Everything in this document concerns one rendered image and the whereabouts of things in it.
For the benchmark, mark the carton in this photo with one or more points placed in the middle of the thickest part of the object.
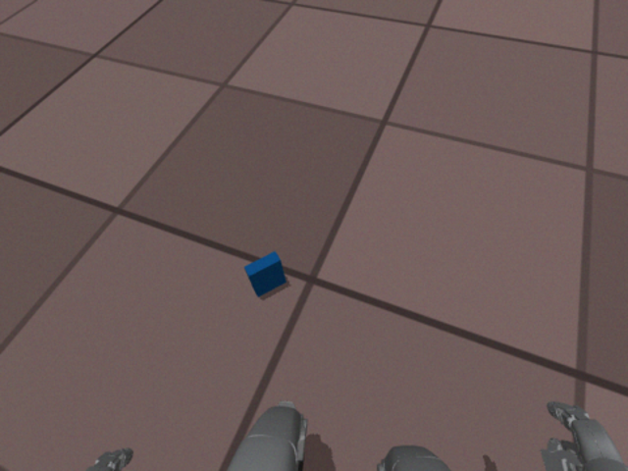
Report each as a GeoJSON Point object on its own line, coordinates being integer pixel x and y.
{"type": "Point", "coordinates": [266, 273]}

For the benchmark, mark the right robot hand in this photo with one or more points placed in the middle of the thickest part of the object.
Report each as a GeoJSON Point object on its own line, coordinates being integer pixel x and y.
{"type": "Point", "coordinates": [590, 437]}

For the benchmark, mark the left robot hand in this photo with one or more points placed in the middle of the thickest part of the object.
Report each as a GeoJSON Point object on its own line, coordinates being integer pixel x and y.
{"type": "Point", "coordinates": [112, 461]}

